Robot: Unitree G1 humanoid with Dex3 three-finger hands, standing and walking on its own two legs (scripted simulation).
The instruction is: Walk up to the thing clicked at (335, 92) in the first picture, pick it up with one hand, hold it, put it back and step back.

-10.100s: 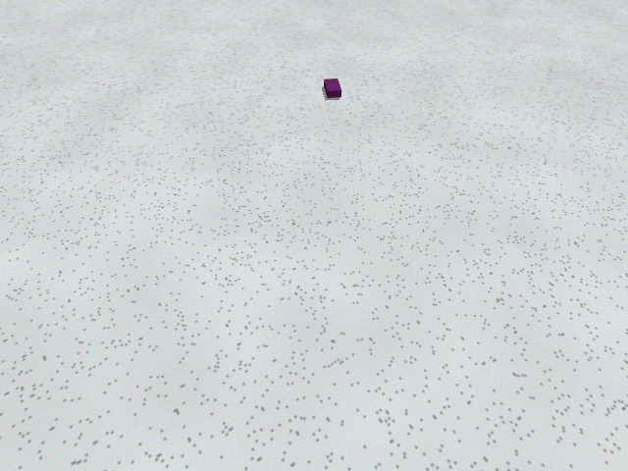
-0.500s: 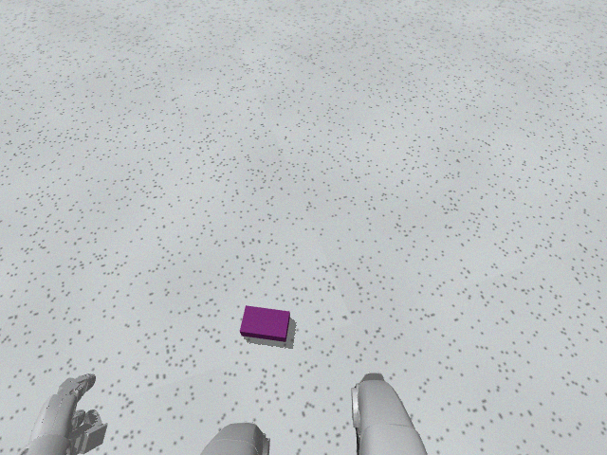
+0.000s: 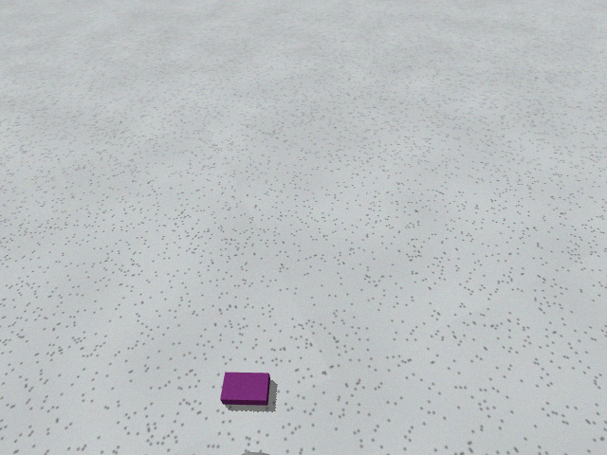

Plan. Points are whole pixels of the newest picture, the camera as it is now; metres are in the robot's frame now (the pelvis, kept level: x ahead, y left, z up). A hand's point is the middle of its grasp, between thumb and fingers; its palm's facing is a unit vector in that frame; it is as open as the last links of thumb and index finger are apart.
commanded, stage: walk up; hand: left
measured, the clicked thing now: (246, 388) +0.47 +0.23 -0.74
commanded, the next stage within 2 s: none
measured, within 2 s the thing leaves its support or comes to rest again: neither
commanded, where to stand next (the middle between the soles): +0.09 +0.01 m, yaw +1 degrees
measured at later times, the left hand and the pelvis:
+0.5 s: hand out of the picture +0.12 +0.32 -0.17, palm faces +0.00 -0.92 -0.38, open 7.3 cm; pelvis +0.02 +0.05 -0.02, yaw +1 degrees
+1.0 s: hand out of the picture -0.03 +0.33 -0.13, palm faces +0.05 -0.91 -0.42, open 7.4 cm; pelvis -0.05 +0.04 +0.00, yaw +2 degrees
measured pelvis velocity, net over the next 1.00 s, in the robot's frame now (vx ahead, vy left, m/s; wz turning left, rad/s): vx -0.05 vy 0.04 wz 0.04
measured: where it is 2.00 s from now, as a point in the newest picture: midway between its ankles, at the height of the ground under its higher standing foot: outside the picture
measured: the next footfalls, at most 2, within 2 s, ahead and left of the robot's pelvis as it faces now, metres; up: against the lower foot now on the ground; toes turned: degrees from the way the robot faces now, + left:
left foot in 0.30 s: +0.17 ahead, +0.17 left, +0.00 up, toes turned +0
right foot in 0.68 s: -0.01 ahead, -0.07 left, +0.00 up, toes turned +0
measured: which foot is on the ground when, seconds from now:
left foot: up 0.00-0.28, down 0.30-0.72, up 0.74-0.98, down 1.00-1.00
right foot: down 0.00-0.34, up 0.36-0.66, down 0.68-1.00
